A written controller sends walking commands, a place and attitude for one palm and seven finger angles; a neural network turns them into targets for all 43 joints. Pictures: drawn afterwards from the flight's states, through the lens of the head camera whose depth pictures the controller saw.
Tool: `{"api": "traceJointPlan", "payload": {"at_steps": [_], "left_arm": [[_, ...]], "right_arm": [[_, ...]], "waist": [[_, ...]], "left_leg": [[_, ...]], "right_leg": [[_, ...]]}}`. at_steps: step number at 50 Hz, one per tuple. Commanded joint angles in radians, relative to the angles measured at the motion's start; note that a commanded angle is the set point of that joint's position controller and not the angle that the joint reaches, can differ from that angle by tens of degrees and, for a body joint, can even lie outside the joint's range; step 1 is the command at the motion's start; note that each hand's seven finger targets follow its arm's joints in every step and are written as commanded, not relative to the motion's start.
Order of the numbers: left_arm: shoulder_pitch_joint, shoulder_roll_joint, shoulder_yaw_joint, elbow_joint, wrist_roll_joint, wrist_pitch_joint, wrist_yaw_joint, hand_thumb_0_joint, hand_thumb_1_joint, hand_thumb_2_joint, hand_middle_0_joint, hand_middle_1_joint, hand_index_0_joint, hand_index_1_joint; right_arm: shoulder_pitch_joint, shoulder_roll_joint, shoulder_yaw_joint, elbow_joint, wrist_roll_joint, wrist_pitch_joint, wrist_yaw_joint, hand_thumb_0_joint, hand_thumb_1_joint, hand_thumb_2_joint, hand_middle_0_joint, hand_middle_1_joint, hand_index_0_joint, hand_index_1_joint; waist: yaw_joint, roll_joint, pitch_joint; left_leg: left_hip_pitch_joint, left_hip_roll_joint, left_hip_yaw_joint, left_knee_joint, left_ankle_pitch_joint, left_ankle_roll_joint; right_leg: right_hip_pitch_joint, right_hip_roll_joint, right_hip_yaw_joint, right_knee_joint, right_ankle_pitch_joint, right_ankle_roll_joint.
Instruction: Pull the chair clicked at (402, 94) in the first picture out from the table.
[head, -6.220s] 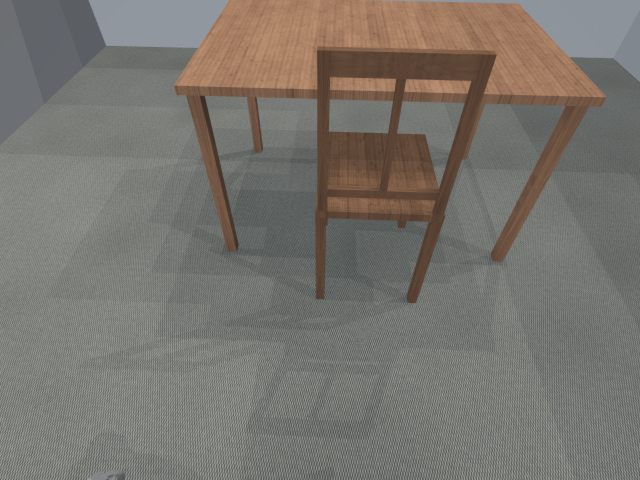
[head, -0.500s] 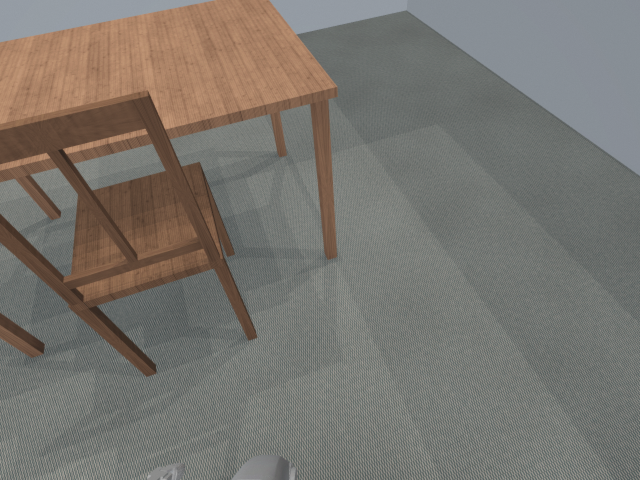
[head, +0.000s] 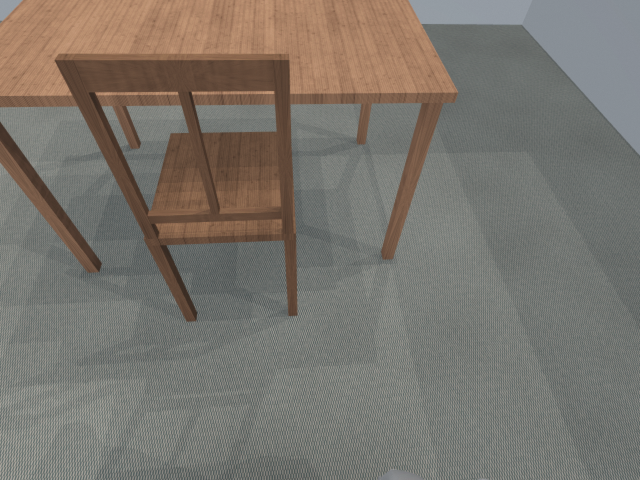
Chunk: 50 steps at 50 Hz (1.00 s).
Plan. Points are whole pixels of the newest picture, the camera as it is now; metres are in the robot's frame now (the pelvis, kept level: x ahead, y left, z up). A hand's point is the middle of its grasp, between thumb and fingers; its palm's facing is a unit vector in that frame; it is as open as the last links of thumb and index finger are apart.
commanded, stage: turn to face it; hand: left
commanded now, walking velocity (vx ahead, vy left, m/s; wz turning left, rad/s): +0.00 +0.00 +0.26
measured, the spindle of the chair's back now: (202, 159) +0.69 +0.30 -0.07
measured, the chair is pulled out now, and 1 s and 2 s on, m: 0.00 0.00 0.00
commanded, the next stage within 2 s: take the last steps up to it in 0.10 s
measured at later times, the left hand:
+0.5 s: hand out of the picture -0.02 +0.16 -0.16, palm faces +0.22 -0.95 -0.22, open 7.3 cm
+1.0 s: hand (197, 403) +0.24 +0.21 -0.17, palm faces +0.11 -0.97 -0.20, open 7.4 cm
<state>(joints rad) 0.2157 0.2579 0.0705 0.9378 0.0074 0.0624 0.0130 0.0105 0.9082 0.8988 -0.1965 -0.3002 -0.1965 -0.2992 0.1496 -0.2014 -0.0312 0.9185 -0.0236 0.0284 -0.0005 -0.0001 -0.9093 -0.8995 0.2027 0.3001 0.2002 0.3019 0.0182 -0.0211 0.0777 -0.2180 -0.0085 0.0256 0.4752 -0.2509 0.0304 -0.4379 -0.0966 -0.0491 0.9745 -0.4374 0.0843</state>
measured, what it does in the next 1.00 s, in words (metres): walks ahead: right foot, then left foot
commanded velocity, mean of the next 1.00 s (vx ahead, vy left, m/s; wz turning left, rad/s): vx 0.22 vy -0.01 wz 0.05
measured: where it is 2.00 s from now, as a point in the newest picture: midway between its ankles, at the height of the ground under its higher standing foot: (313, 469)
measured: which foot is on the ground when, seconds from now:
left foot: down 0.00-0.16, up 0.18-0.60, down 0.62-1.00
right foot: up 0.00-0.14, down 0.16-0.62, up 0.64-1.00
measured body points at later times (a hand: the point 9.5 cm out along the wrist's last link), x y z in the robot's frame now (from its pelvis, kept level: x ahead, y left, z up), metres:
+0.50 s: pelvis +0.02 -0.02 +0.01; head +0.03 -0.03 +0.46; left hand -0.03 +0.21 -0.14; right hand +0.08 -0.26 -0.15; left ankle -0.02 +0.13 -0.69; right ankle +0.01 -0.13 -0.74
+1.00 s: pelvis +0.16 +0.02 -0.01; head +0.19 +0.01 +0.44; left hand +0.23 +0.26 -0.15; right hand +0.09 -0.19 -0.17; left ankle +0.02 +0.12 -0.74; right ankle +0.29 -0.07 -0.73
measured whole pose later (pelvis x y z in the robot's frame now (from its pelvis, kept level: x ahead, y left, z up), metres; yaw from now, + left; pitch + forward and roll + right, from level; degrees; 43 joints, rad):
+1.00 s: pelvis +0.16 +0.02 -0.01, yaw +6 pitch -1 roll +2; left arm 0.15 0.17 0.06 1.01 0.01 -0.01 -0.02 0.01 0.91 0.90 -0.20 -0.30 -0.20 -0.30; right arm 0.44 -0.12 -0.02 1.15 -0.03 -0.05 -0.02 0.00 -0.91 -0.90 0.20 0.30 0.20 0.30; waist -0.04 0.00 0.06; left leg 0.08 0.01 0.12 0.34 -0.40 -0.01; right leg -0.49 -0.07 -0.11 0.67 -0.21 -0.03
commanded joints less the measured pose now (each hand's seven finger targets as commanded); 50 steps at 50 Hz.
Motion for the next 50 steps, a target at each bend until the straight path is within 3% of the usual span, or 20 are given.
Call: {"api": "traceJointPlan", "payload": {"at_steps": [1, 4, 6, 7, 8, 9, 11, 13, 19, 24, 28, 29, 30, 31, 32, 35, 38, 47, 49, 50], "left_arm": [[-0.013, 0.037, -0.001, -0.08, 0.003, -0.03, 0.003, 0.0, 0.9, 0.9, -0.2, -0.3, -0.2, -0.3], [0.043, 0.04, -0.001, -0.064, 0.0, -0.041, 0.007, 0.0, 0.9, 0.9, -0.2, -0.3, -0.2, -0.3], [0.111, 0.055, 0.003, -0.045, 0.004, -0.06, 0.012, 0.0, 0.9, 0.9, -0.2, -0.3, -0.2, -0.3], [0.12, 0.126, 0.015, -0.045, 0.018, -0.074, 0.019, 0.0, 0.9, 0.9, -0.2, -0.3, -0.2, -0.3], [0.122, 0.195, 0.024, -0.056, 0.021, -0.074, 0.018, 0.0, 0.9, 0.9, -0.2, -0.3, -0.2, -0.3], [0.119, 0.174, 0.024, -0.059, 0.014, -0.074, 0.023, 0.0, 0.9, 0.9, -0.2, -0.3, -0.2, -0.3], [0.03, 0.114, 0.015, -0.07, 0.013, -0.072, 0.021, 0.0, 0.9, 0.9, -0.2, -0.3, -0.2, -0.3], [0.02, 0.081, 0.009, -0.068, 0.012, -0.084, 0.015, 0.0, 0.9, 0.9, -0.2, -0.3, -0.2, -0.3], [0.172, 0.074, 0.012, 0.019, 0.023, -0.111, 0.006, 0.0, 0.9, 0.9, -0.2, -0.3, -0.2, -0.3], [0.211, 0.084, 0.012, 0.077, 0.028, -0.112, -0.002, 0.0, 0.9, 0.9, -0.2, -0.3, -0.2, -0.3], [0.17, 0.064, 0.011, 0.104, 0.014, -0.1, -0.007, 0.0, 0.9, 0.9, -0.2, -0.3, -0.2, -0.3], [0.16, 0.034, 0.004, 0.101, 0.014, -0.096, -0.013, 0.0, 0.9, 0.9, -0.2, -0.3, -0.2, -0.3], [0.137, -0.025, -0.009, 0.078, 0.009, -0.093, -0.02, 0.0, 0.9, 0.9, -0.2, -0.3, -0.2, -0.3], [0.081, -0.045, -0.017, 0.034, 0.013, -0.1, -0.022, 0.0, 0.9, 0.9, -0.2, -0.3, -0.2, -0.3], [0.028, -0.025, -0.012, 0.019, 0.022, -0.099, -0.021, 0.0, 0.9, 0.9, -0.2, -0.3, -0.2, -0.3], [0.053, -0.02, -0.005, 0.066, 0.021, -0.1, -0.037, 0.0, 0.9, 0.9, -0.2, -0.3, -0.2, -0.3], [0.089, -0.046, -0.011, 0.086, 0.017, -0.092, -0.037, 0.0, 0.9, 0.9, -0.2, -0.3, -0.2, -0.3], [-0.074, -0.058, -0.007, 0.021, 0.009, -0.089, -0.036, 0.0, 0.9, 0.9, -0.2, -0.3, -0.2, -0.3], [0.034, -0.032, 0.002, 0.05, 0.011, -0.098, -0.032, 0.0, 0.9, 0.9, -0.2, -0.3, -0.2, -0.3], [0.167, -0.004, 0.012, 0.091, 0.016, -0.108, -0.028, 0.0, 0.9, 0.9, -0.2, -0.3, -0.2, -0.3]], "right_arm": [[0.047, -0.194, -0.057, -0.042, -0.001, -0.011, -0.015, 0.0, -0.9, -0.9, 0.2, 0.3, 0.2, 0.3], [0.022, -0.192, -0.058, -0.041, 0.0, -0.006, -0.013, 0.0, -0.9, -0.9, 0.2, 0.3, 0.2, 0.3], [0.015, -0.162, -0.055, -0.037, 0.011, -0.008, -0.008, 0.0, -0.9, -0.9, 0.2, 0.3, 0.2, 0.3], [0.045, -0.097, -0.047, -0.042, 0.021, -0.01, -0.003, 0.0, -0.9, -0.9, 0.2, 0.3, 0.2, 0.3], [0.036, -0.071, -0.044, -0.069, 0.019, -0.005, -0.001, 0.0, -0.9, -0.9, 0.2, 0.3, 0.2, 0.3], [0.019, -0.11, -0.058, -0.066, 0.011, 0.018, -0.005, 0.0, -0.9, -0.9, 0.2, 0.3, 0.2, 0.3], [0.039, -0.102, -0.06, -0.018, 0.005, 0.024, 0.002, 0.0, -0.9, -0.9, 0.2, 0.3, 0.2, 0.3], [0.077, -0.092, -0.057, 0.01, -0.004, 0.016, 0.014, 0.0, -0.9, -0.9, 0.2, 0.3, 0.2, 0.3], [0.017, -0.057, -0.049, 0.011, -0.006, -0.008, 0.029, 0.0, -0.9, -0.9, 0.2, 0.3, 0.2, 0.3], [0.013, -0.029, -0.035, 0.016, 0.0, -0.032, 0.03, 0.0, -0.9, -0.9, 0.2, 0.3, 0.2, 0.3], [0.17, -0.028, -0.025, 0.076, 0.0, -0.057, 0.014, 0.0, -0.9, -0.9, 0.2, 0.3, 0.2, 0.3], [0.248, -0.068, -0.035, 0.102, 0.002, -0.062, 0.005, 0.0, -0.9, -0.9, 0.2, 0.3, 0.2, 0.3], [0.342, -0.145, -0.051, 0.126, -0.007, -0.068, -0.006, 0.0, -0.9, -0.9, 0.2, 0.3, 0.2, 0.3], [0.422, -0.207, -0.061, 0.134, -0.009, -0.066, -0.017, 0.0, -0.9, -0.9, 0.2, 0.3, 0.2, 0.3], [0.394, -0.195, -0.056, 0.136, -0.008, -0.065, -0.022, 0.0, -0.9, -0.9, 0.2, 0.3, 0.2, 0.3], [0.257, -0.087, -0.023, 0.111, 0.001, -0.089, -0.029, 0.0, -0.9, -0.9, 0.2, 0.3, 0.2, 0.3], [0.271, -0.07, -0.018, 0.132, 0.008, -0.109, -0.034, 0.0, -0.9, -0.9, 0.2, 0.3, 0.2, 0.3], [0.317, -0.078, -0.024, 0.187, -0.006, -0.099, -0.037, 0.0, -0.9, -0.9, 0.2, 0.3, 0.2, 0.3], [0.307, -0.083, -0.027, 0.192, -0.002, -0.094, -0.035, 0.0, -0.9, -0.9, 0.2, 0.3, 0.2, 0.3], [0.292, -0.083, -0.026, 0.194, 0.004, -0.095, -0.033, 0.0, -0.9, -0.9, 0.2, 0.3, 0.2, 0.3]], "waist": [[-0.041, 0.176, -0.099], [-0.013, 0.162, -0.098], [0.022, 0.085, -0.124], [0.016, -0.132, -0.13], [0.026, -0.269, -0.104], [0.031, -0.277, -0.103], [-0.006, -0.146, -0.026], [-0.017, -0.114, -0.025], [0.039, -0.106, 0.004], [0.048, -0.142, -0.002], [-0.029, -0.086, -0.022], [-0.066, 0.036, -0.035], [-0.108, 0.257, -0.024], [-0.131, 0.294, 0.003], [-0.128, 0.237, 0.022], [-0.052, 0.137, 0.073], [-0.023, 0.119, 0.033], [-0.042, 0.143, 0.079], [0.013, 0.085, 0.009], [0.075, 0.05, -0.047]], "left_leg": [[0.083, 0.247, -0.212, -0.124, 0.448, 0.148], [0.016, 0.23, -0.242, -0.083, 0.41, 0.13], [-0.062, 0.165, -0.206, 0.018, 0.264, 0.063], [-0.203, 0.053, -0.093, 0.184, 0.014, -0.011], [-0.283, -0.036, -0.048, 0.378, -0.328, -0.046], [-0.251, -0.003, -0.114, 0.517, -0.351, -0.041], [-0.294, 0.021, -0.108, 0.676, -0.218, -0.043], [-0.302, 0.039, -0.076, 0.687, -0.114, -0.055], [-0.322, 0.072, -0.003, 0.445, -0.107, -0.054], [-0.219, 0.058, 0.044, 0.237, -0.155, -0.028], [0.111, 0.022, 0.111, -0.038, -0.034, -0.019], [0.243, 0.065, 0.039, -0.076, -0.104, -0.007], [0.31, 0.267, -0.256, -0.212, -0.3, 0.067], [0.308, 0.419, -0.479, -0.331, -0.342, 0.155], [0.243, 0.426, -0.486, -0.351, -0.377, 0.183], [0.142, 0.328, -0.264, -0.345, -0.105, 0.155], [0.185, 0.269, -0.109, -0.301, 0.285, 0.151], [0.163, 0.274, -0.021, -0.216, 0.474, 0.128], [0.127, 0.257, 0.003, -0.066, 0.585, 0.107], [0.069, 0.211, 0.034, 0.093, 0.549, 0.075]], "right_leg": [[0.03, 0.03, -0.004, -0.135, -0.004, -0.011], [0.158, 0.063, -0.014, -0.311, 0.076, -0.025], [0.326, 0.031, 0.004, -0.577, 0.271, -0.029], [0.428, -0.157, 0.2, -0.665, 0.37, -0.083], [0.366, -0.349, 0.362, -0.702, 0.467, -0.2], [0.256, -0.353, 0.36, -0.726, 0.429, -0.24], [0.209, -0.258, 0.275, -0.749, 0.232, -0.239], [0.223, -0.202, 0.187, -0.767, 0.116, -0.202], [0.324, -0.215, 0.183, -0.836, -0.036, -0.218], [0.311, -0.218, 0.164, -0.834, -0.032, -0.238], [0.131, -0.134, 0.055, -0.704, -0.081, -0.187], [0.015, -0.087, 0.01, -0.581, -0.099, -0.153], [-0.15, 0.01, -0.086, -0.328, -0.075, -0.108], [-0.272, 0.063, -0.101, -0.101, -0.117, -0.095], [-0.294, 0.025, -0.02, 0.032, -0.095, -0.107], [-0.258, -0.033, 0.03, 0.118, 0.094, -0.098], [-0.217, -0.019, 0.001, 0.07, 0.168, -0.076], [-0.054, 0.029, -0.065, -0.29, 0.219, -0.113], [0.152, 0.077, -0.09, -0.374, 0.26, -0.136], [0.329, 0.083, -0.083, -0.431, 0.314, -0.142]]}}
